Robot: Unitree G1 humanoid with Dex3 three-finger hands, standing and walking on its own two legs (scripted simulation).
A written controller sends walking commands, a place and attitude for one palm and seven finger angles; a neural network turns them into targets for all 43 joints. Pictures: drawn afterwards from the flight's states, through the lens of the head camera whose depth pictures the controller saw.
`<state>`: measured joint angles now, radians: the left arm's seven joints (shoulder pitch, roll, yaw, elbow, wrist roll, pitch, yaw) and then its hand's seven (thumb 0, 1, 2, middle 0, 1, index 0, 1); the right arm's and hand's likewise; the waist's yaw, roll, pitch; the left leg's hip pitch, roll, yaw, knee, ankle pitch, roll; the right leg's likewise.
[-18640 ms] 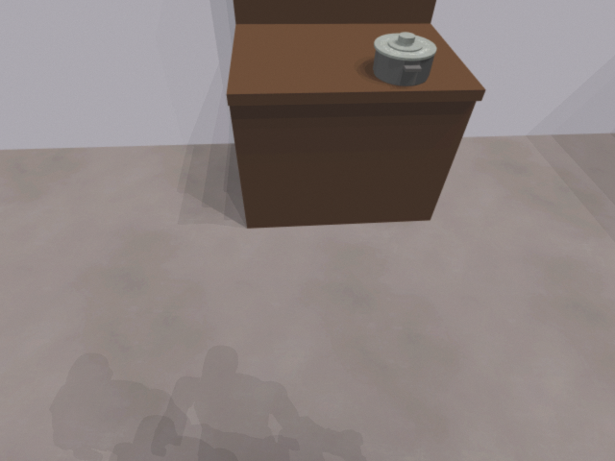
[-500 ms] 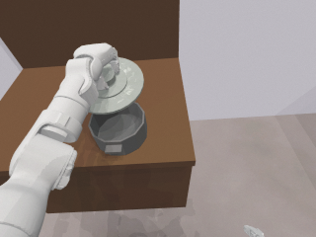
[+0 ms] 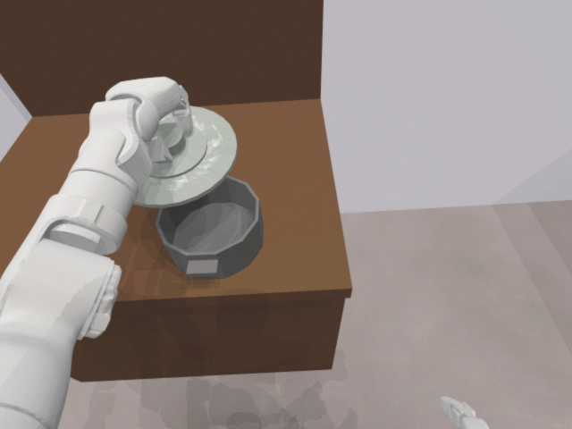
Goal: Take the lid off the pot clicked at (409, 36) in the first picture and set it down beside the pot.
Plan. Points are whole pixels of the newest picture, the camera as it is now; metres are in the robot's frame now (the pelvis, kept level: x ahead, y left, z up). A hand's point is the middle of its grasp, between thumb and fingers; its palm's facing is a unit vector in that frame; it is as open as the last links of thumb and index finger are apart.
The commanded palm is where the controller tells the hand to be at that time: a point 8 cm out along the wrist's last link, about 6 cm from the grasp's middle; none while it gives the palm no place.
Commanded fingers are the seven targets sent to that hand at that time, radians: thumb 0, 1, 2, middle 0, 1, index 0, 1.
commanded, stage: move the lid sideways beside the pot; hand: left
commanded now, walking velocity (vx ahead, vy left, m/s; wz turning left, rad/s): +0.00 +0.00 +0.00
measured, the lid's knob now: (166, 139) +0.50 +0.17 +0.14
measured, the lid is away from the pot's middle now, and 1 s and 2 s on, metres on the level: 0.03 0.16 0.23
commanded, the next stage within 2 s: lower the lid onto the table in 1.76 s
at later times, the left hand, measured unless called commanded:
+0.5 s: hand (112, 144) +0.47 +0.24 +0.16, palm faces -0.30 -0.03 -0.95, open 8.3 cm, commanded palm +0.47 +0.24 +0.24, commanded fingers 0.00 0.58 0.97 -0.79 -1.06 -0.78 -1.07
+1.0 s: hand (61, 156) +0.45 +0.30 +0.16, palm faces -0.33 -0.06 -0.94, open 8.3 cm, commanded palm +0.46 +0.31 +0.24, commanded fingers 0.00 0.58 0.97 -0.79 -1.06 -0.78 -1.07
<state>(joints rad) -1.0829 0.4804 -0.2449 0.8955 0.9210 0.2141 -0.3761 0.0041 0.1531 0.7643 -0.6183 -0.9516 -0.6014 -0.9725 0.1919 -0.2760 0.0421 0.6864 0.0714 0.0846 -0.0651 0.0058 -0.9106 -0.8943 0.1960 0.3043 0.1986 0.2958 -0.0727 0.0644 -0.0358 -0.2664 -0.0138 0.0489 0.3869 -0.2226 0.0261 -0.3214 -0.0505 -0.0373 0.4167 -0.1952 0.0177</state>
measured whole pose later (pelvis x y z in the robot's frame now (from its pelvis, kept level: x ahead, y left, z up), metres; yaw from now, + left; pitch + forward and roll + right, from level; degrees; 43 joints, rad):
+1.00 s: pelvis +0.00 +0.02 +0.00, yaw +1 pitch +7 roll -1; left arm -1.02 0.73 -0.12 0.90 0.92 0.02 -0.46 0.00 0.16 0.76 -0.62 -0.95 -0.60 -0.97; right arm 0.21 -0.30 0.03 0.68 0.09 0.15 -0.06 0.00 -0.91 -0.89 0.20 0.30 0.20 0.30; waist -0.07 0.04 -0.02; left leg -0.30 -0.02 0.03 0.42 -0.24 0.05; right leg -0.31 -0.06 -0.06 0.36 -0.17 0.04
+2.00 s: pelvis +0.01 +0.03 +0.00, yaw +1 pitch +10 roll -2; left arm -1.05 0.88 -0.03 1.01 0.94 -0.12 -0.49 0.01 0.16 0.76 -0.61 -0.95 -0.60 -0.97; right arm 0.23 -0.30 0.03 0.71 0.10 0.18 -0.08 0.00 -0.91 -0.89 0.20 0.30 0.20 0.30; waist -0.08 0.03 -0.03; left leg -0.38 -0.02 0.02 0.48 -0.27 0.06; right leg -0.36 -0.05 -0.06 0.37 -0.18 0.04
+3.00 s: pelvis +0.01 +0.03 -0.01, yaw +0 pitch +13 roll -2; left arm -0.96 0.90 0.03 1.09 0.97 -0.19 -0.41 0.00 0.17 0.76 -0.61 -0.95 -0.59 -0.97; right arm 0.28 -0.29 0.03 0.72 0.10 0.17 -0.10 0.00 -0.91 -0.89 0.20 0.30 0.20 0.30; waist -0.11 0.02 -0.04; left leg -0.49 0.00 0.04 0.58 -0.32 0.06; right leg -0.47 -0.04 -0.04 0.45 -0.21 0.04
